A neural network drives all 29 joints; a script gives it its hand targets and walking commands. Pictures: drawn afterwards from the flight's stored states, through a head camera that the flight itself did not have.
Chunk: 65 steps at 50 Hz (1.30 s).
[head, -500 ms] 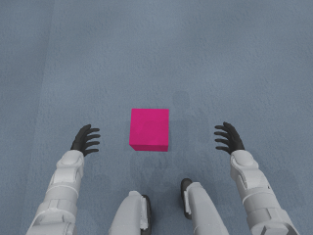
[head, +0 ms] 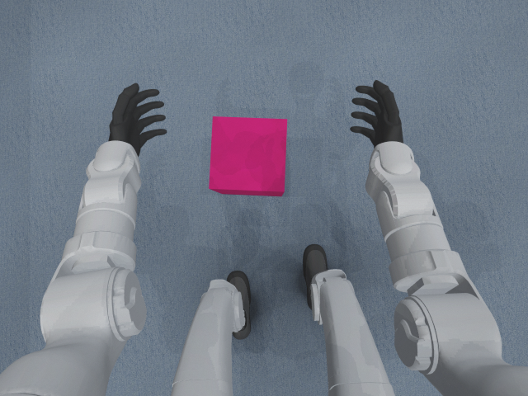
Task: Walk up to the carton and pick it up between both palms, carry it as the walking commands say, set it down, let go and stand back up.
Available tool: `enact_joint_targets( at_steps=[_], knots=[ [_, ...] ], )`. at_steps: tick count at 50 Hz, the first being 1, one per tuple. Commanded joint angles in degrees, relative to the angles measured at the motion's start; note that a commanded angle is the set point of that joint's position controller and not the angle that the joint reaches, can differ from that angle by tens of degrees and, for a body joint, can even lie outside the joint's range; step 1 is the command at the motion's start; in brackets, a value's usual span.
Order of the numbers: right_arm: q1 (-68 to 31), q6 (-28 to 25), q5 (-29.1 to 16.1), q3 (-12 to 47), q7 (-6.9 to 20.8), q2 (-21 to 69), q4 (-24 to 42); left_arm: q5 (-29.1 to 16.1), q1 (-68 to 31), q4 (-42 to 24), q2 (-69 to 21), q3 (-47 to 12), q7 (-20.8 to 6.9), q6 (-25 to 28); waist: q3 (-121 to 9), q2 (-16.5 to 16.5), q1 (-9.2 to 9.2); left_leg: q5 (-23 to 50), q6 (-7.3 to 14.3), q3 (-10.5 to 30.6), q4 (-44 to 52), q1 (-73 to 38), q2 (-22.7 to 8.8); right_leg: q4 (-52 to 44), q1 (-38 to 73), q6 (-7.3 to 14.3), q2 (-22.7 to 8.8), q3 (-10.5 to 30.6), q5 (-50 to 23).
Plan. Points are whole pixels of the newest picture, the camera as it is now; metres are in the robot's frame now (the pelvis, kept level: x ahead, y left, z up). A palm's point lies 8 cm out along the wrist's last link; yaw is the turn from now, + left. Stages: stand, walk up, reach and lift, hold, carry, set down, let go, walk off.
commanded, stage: reach and lift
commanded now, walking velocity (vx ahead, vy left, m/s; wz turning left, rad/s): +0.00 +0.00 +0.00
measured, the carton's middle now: (250, 160) +0.49 +0.07 -0.57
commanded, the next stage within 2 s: none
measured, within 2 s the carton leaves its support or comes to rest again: neither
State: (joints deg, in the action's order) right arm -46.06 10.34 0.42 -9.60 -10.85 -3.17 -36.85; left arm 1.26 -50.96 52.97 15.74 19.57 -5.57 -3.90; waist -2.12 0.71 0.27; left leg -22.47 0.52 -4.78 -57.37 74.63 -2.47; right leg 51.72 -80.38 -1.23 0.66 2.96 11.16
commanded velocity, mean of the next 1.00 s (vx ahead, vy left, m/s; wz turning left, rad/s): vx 0.00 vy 0.00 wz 0.00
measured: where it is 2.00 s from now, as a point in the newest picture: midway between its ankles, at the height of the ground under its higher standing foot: (278, 303)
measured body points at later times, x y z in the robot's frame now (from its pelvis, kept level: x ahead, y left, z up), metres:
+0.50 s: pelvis -0.01 +0.00 -0.03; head +0.32 +0.00 +0.27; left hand +0.50 +0.22 -0.18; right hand +0.50 -0.14 -0.18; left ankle +0.01 +0.12 -0.65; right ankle +0.09 -0.13 -0.65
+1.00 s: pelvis -0.05 +0.00 -0.17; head +0.30 +0.01 +0.10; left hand +0.49 +0.22 -0.33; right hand +0.50 -0.13 -0.33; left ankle +0.01 +0.12 -0.65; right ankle +0.09 -0.13 -0.65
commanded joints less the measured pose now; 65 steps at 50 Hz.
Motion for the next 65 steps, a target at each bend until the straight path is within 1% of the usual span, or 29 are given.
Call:
enact_joint_targets(
  at_steps=[1, 10, 16, 21, 24, 26, 27, 30, 31, 32, 33, 34, 38, 39, 40, 41, 42, 43, 45, 47, 49, 50, 51, 53, 56, 59, 62, 64, 65],
  knots=[
    [-14.89, -2.52, 1.65, -5.35, -0.75, -1.58, 3.47, 0.00, -17.60, -3.37, 14.95, 3.29, 0.30, 2.25, -53.15, 1.91, -6.09, 22.27, -0.64, 4.28, 2.31, -3.37, 6.88, 9.84, 40.97, -2.45, 1.88, -0.95, -23.61],
    [-22.38, -3.59, 4.28, -8.93, 0.20, -0.94, 1.85, 2.38, -23.42, -1.90, 13.95, 6.11, 0.55, 2.85, -58.57, 2.91, -6.37, 28.41, -0.55, 4.53, 1.89, -1.74, 6.45, 9.96, 41.92, -2.50, 1.81, -0.52, -30.79],
    [-21.74, -4.57, 5.77, -11.01, 1.22, -0.61, -0.37, 3.45, -23.69, -1.61, 11.58, 6.18, 0.46, 3.23, -56.00, 1.79, -5.56, 29.88, -1.07, 5.78, 0.77, -0.09, 5.93, 10.97, 34.09, -2.39, 1.89, -0.97, -29.54],
    [-25.26, -5.21, 5.57, -11.76, 1.35, -1.29, -0.94, 3.66, -26.52, 0.74, 11.91, 6.08, 0.74, 3.53, -56.09, 2.10, -5.49, 25.02, -1.23, 6.04, -3.22, 6.15, 5.81, 15.11, 27.72, -2.44, 1.86, -1.10, -25.46],
    [-26.82, -4.94, 5.55, -12.38, 1.11, -2.02, -1.41, 3.29, -28.17, 1.25, 12.18, 5.22, 1.05, 2.98, -58.14, 2.38, -4.68, 22.51, -1.35, 5.68, -6.64, 9.03, 5.96, 18.33, 25.06, -2.67, 2.42, -1.65, -22.66],
    [-29.24, -4.24, 5.57, -12.63, 0.71, -3.13, -1.63, 3.46, -30.77, 0.50, 14.33, 5.28, 1.50, 2.43, -59.34, 1.59, -5.22, 18.80, -1.48, 4.78, -9.03, 11.44, 6.26, 20.89, 23.59, -2.77, 2.65, -1.98, -19.44],
    [-30.02, -3.93, 5.30, -11.93, 0.51, -2.65, -1.69, 2.91, -31.89, 0.62, 14.97, 5.30, 1.56, 2.16, -59.84, 2.92, -5.17, 16.94, -1.29, 4.70, -10.43, 12.90, 6.35, 22.04, 22.90, -2.94, 2.82, -2.13, -17.35],
    [-32.51, -3.15, 5.24, -12.35, 0.03, -3.83, -4.00, 2.75, -35.18, 1.41, 15.90, 4.63, 1.96, 1.50, -57.53, 1.89, -4.78, 11.95, -1.62, 3.83, -14.14, 17.13, 6.47, 25.55, 18.27, -3.04, 3.13, -2.95, -12.07],
    [-34.61, -2.96, 5.18, -12.46, -0.22, -4.84, -2.66, 2.75, -35.99, 0.92, 17.26, 5.19, 2.31, 1.24, -59.18, 3.04, -4.95, 10.90, -1.43, 3.64, -15.54, 17.02, 6.72, 27.03, 17.81, -3.29, 3.49, -3.38, -10.40],
    [-35.19, -2.71, 4.24, -11.69, -0.34, -4.57, -2.24, 2.27, -37.22, -0.32, 17.01, 4.11, 2.45, 1.00, -61.11, 1.91, -5.04, 10.99, -1.53, 3.45, -16.71, 16.13, 6.78, 28.19, 17.54, -3.24, 3.62, -3.69, -10.06],
    [-36.49, -2.49, 3.76, -10.83, -0.50, -4.62, -2.10, 1.75, -37.94, 0.29, 17.30, 3.88, 2.58, 0.65, -61.45, 2.87, -5.06, 9.63, -1.34, 2.89, -18.36, 18.08, 6.88, 29.24, 17.40, -3.24, 3.66, -3.63, -9.17],
    [-37.30, -2.17, 3.62, -10.94, -0.64, -5.38, -2.39, 1.42, -38.99, 0.34, 17.74, 3.37, 2.74, 0.34, -61.72, 2.17, -5.12, 8.81, -1.44, 2.87, -19.33, 18.86, 6.82, 30.55, 16.67, -3.21, 3.74, -3.80, -8.42],
    [-39.01, -1.96, 3.13, -10.67, -0.80, -6.74, -4.26, -0.06, -40.25, 1.77, 17.15, 1.15, 3.05, -0.64, -60.01, 2.76, -3.30, 6.14, -1.24, 2.79, -23.72, 22.05, 6.78, 34.77, 11.39, -3.24, 4.12, -5.22, -5.65],
    [-39.67, -1.99, 2.51, -10.23, -0.91, -6.85, -3.36, -0.48, -40.18, 0.83, 16.98, 0.75, 3.31, -0.74, -61.12, 3.00, -3.65, 6.58, -1.30, 2.74, -24.61, 21.79, 6.75, 35.59, 11.23, -3.09, 4.08, -5.25, -5.65],
    [-39.21, -1.89, 2.73, -10.64, -0.82, -7.28, -5.84, -0.23, -40.16, 2.92, 17.45, 0.83, 3.37, -0.88, -58.12, 2.72, -3.56, 4.87, -1.31, 2.98, -25.33, 24.12, 6.58, 36.43, 8.77, -3.00, 4.00, -5.33, -4.02],
    [-39.82, -2.14, 2.59, -10.77, -0.89, -7.97, -5.01, -0.85, -40.71, 1.51, 16.91, -0.03, 3.67, -0.87, -59.93, 2.61, -3.07, 5.97, -1.31, 3.42, -26.45, 23.22, 6.58, 37.75, 8.57, -2.91, 4.09, -5.63, -5.05],
    [-40.74, -2.21, 1.80, -9.63, -0.84, -7.62, -5.09, -1.24, -41.15, 1.76, 17.12, -0.03, 3.75, -0.83, -58.91, 3.03, -3.86, 5.64, -1.22, 3.26, -27.36, 25.01, 6.52, 38.40, 7.91, -2.83, 3.93, -5.24, -4.89],
    [-40.85, -2.35, 1.54, -9.63, -0.66, -7.67, -7.19, -1.43, -40.91, 4.05, 16.89, -0.37, 3.84, -0.84, -56.22, 3.39, -3.64, 4.13, -1.04, 3.46, -28.13, 26.99, 6.42, 39.29, 5.74, -2.75, 3.78, -5.35, -3.43],
    [-41.49, -2.70, 1.34, -9.85, -0.62, -8.83, -8.00, -1.81, -42.39, 3.49, 16.90, -1.20, 4.29, -0.61, -55.30, 2.70, -3.08, 3.52, -1.10, 3.93, -29.87, 27.70, 6.10, 41.15, 2.96, -2.51, 3.65, -5.57, -2.37],
    [-42.66, -2.96, -0.37, -8.41, -0.74, -9.01, -7.90, -2.69, -43.33, 2.25, 17.64, -1.66, 4.94, -0.45, -58.00, 3.25, -4.02, 4.95, -1.00, 4.01, -32.03, 26.37, 6.13, 43.26, 3.92, -2.48, 3.50, -5.34, -3.79],
    [-43.62, -3.46, -0.66, -8.40, -0.77, -10.37, -9.95, -3.38, -44.00, 4.13, 17.87, -2.40, 5.40, -0.27, -54.41, 3.75, -3.69, 2.51, -0.93, 4.07, -33.97, 30.15, 5.77, 44.98, 1.51, -2.34, 3.19, -5.11, -2.05],
    [-44.19, -3.80, -0.82, -8.52, -0.77, -10.79, -10.12, -4.17, -44.61, 4.22, 17.15, -3.32, 5.46, -0.24, -54.51, 4.06, -2.81, 3.02, -0.92, 4.45, -34.81, 30.48, 5.74, 45.88, 1.03, -2.33, 3.21, -5.32, -2.80],
    [-44.19, -4.02, -1.06, -8.96, -0.78, -11.51, -11.00, -3.84, -44.70, 4.61, 17.67, -3.71, 5.85, -0.12, -54.56, 2.71, -2.95, 3.66, -1.05, 4.73, -35.59, 29.30, 5.62, 46.81, -0.72, -2.29, 3.26, -5.44, -2.56],
    [-44.60, -4.50, -2.28, -7.35, -0.78, -11.46, -12.23, -4.91, -44.78, 5.61, 17.87, -4.49, 6.27, 0.14, -54.83, 3.90, -3.47, 3.94, -0.94, 4.82, -37.25, 30.22, 5.34, 48.50, -0.04, -2.28, 3.07, -5.28, -3.38],
    [-46.58, -5.25, -3.63, -6.55, -0.84, -13.13, -12.22, -5.81, -46.27, 5.27, 18.51, -5.75, 6.91, 0.56, -55.53, 3.37, -3.68, 4.72, -0.89, 4.95, -40.01, 30.29, 5.13, 51.19, -0.42, -2.19, 2.90, -5.02, -4.59],
    [-47.07, -5.78, -4.11, -5.42, -0.75, -14.17, -14.88, -7.07, -47.34, 6.62, 18.25, -7.51, 7.19, 0.67, -53.53, 3.87, -2.90, 4.18, -0.94, 5.34, -42.08, 31.90, 4.73, 53.36, -2.13, -2.12, 2.54, -5.03, -4.26],
    [-48.83, -6.67, -5.67, -3.96, -0.45, -14.69, -15.97, -7.89, -48.40, 6.93, 18.61, -8.62, 7.52, 1.18, -52.48, 4.19, -3.56, 4.27, -0.83, 5.67, -44.06, 32.83, 4.37, 55.47, -3.18, -2.04, 2.20, -4.80, -4.41],
    [-49.28, -6.85, -6.22, -3.41, -0.31, -15.46, -17.82, -8.11, -49.40, 8.51, 19.07, -9.49, 7.67, 1.26, -50.78, 3.39, -3.61, 3.21, -0.85, 5.67, -45.49, 33.63, 4.02, 56.59, -4.17, -1.92, 2.01, -4.41, -3.46],
    [-49.96, -7.03, -6.21, -3.13, -0.27, -15.85, -17.95, -8.71, -50.26, 8.14, 19.06, -9.77, 7.65, 1.34, -51.05, 4.23, -3.17, 3.50, -0.87, 5.89, -46.14, 33.42, 3.94, 57.22, -3.85, -1.99, 1.92, -4.48, -3.75]
  ],
)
